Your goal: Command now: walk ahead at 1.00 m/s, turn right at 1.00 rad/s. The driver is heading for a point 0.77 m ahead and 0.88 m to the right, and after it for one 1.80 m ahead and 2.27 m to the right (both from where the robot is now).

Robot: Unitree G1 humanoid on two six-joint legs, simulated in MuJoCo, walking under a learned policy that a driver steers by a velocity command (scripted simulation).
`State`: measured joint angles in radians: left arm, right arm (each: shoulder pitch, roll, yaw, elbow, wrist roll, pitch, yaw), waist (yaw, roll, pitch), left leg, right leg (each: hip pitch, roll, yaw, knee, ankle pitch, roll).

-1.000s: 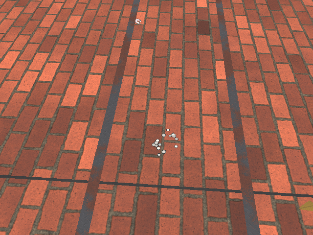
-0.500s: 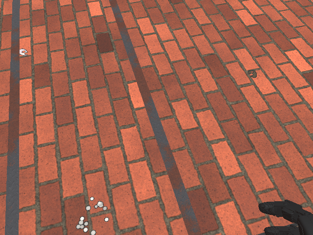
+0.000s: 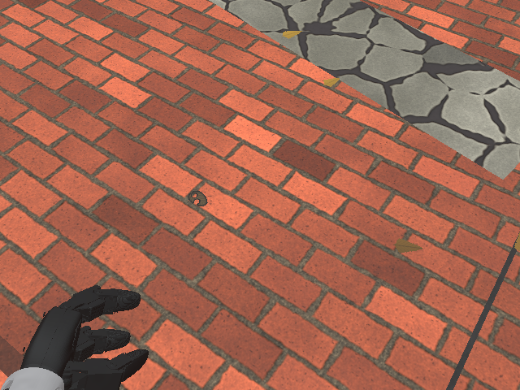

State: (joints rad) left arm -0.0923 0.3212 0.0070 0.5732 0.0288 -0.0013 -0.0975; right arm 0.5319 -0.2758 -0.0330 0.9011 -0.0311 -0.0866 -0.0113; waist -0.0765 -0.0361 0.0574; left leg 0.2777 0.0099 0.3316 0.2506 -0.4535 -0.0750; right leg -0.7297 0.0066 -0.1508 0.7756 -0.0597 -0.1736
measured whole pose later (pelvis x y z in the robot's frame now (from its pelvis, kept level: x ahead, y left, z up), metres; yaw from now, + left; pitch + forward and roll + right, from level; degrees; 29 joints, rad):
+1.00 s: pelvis +0.84 -0.29 +0.00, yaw -59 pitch +0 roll -1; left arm 0.24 0.33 0.06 0.74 0.03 0.01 -0.01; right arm 0.27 -0.24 -0.01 0.73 -0.04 -0.07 0.00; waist -0.02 -0.01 0.07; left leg -0.31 0.08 -0.03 1.42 -0.36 -0.04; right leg -0.39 0.21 -0.06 0.68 -0.29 -0.21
